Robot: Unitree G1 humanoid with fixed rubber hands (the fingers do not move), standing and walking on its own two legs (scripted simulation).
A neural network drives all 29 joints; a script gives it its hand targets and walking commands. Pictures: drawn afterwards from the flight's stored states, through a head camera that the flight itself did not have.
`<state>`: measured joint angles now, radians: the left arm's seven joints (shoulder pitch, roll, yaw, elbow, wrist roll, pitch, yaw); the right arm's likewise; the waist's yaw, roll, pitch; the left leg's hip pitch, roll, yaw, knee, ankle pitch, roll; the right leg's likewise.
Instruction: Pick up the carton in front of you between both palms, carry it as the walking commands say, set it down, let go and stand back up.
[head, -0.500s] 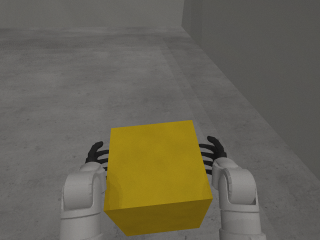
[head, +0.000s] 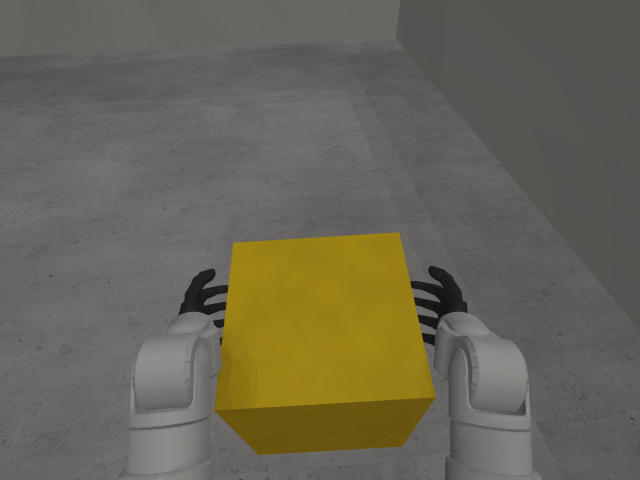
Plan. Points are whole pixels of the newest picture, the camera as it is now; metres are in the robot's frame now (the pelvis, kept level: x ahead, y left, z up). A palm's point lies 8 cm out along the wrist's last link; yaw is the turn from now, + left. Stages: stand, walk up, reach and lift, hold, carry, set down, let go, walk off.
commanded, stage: carry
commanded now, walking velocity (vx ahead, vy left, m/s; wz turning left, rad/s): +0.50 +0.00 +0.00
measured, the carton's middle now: (323, 351) +0.31 +0.00 +0.00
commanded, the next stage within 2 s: none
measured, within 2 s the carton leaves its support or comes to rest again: neither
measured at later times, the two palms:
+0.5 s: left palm (222, 195) +0.55 +0.16 +0.07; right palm (398, 191) +0.54 -0.13 +0.08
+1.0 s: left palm (246, 156) +0.63 +0.13 +0.10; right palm (412, 161) +0.61 -0.16 +0.10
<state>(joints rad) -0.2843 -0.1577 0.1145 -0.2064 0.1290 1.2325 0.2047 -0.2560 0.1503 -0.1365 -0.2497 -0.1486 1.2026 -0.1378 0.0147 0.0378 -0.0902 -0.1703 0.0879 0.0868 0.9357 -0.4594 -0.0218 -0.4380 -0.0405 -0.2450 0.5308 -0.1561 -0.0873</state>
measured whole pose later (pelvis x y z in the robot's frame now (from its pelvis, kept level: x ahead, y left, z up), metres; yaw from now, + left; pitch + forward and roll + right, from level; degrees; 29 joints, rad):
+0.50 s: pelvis +0.26 +0.02 +0.01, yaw -3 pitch +4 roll +0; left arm -0.27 -0.15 0.14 -0.21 0.14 1.23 0.21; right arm -0.28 0.16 -0.11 -0.17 -0.15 1.17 -0.14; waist -0.01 -0.04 -0.03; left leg -0.36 0.03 0.23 0.41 -0.11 0.07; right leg -0.21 -0.07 -0.10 0.56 -0.50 0.03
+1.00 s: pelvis +0.34 +0.00 +0.01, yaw -3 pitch +4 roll +1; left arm -0.29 -0.16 0.13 -0.19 0.13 1.23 0.21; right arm -0.27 0.15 -0.12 -0.19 -0.16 1.20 -0.15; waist 0.00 -0.01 -0.12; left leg -0.32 0.06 0.18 0.54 -0.26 0.01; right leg -0.14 -0.06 -0.15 0.50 -0.38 0.02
